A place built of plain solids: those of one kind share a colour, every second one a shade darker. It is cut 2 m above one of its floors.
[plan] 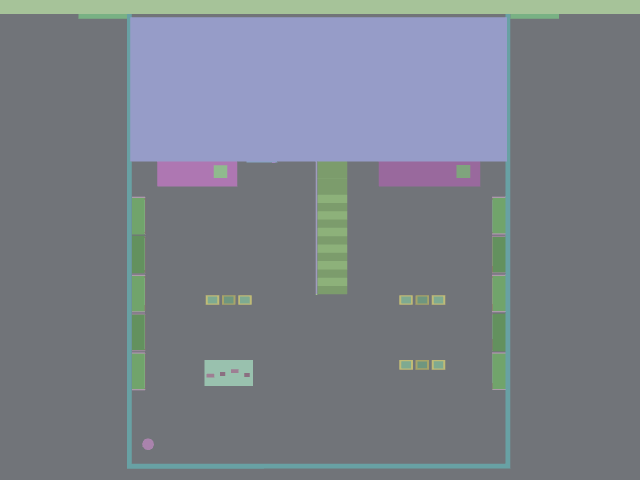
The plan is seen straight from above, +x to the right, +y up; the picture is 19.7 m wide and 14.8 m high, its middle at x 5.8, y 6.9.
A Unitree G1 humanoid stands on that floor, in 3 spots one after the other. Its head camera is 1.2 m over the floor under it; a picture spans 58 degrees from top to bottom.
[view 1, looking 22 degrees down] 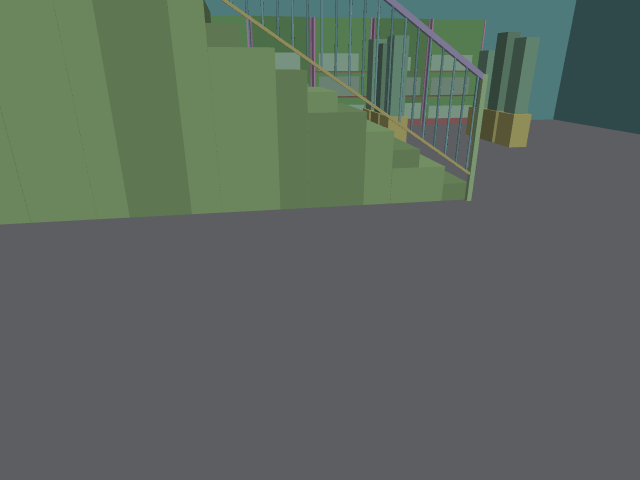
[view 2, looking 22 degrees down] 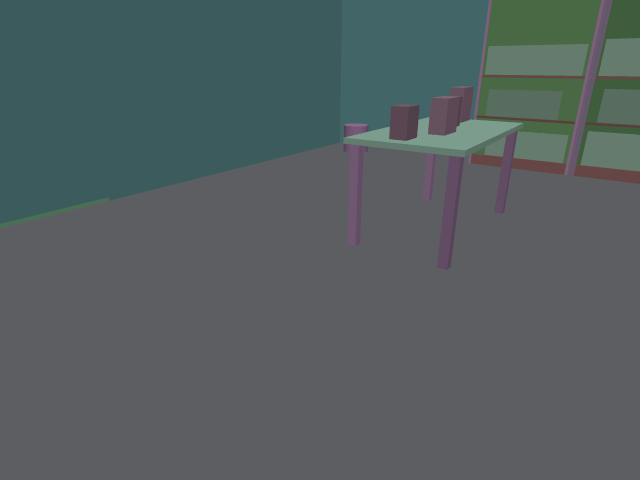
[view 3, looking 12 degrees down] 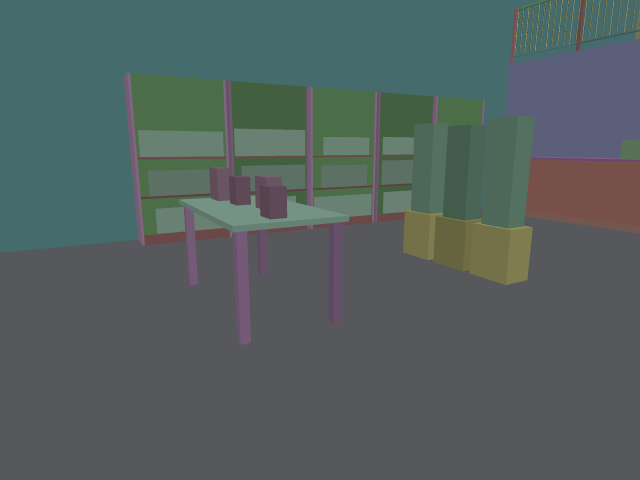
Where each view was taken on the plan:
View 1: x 2.02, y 7.31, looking -10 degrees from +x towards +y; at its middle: ground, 3.20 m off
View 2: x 6.18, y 3.92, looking -145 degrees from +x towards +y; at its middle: ground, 3.20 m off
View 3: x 6.13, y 1.65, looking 151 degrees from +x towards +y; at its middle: ground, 5.77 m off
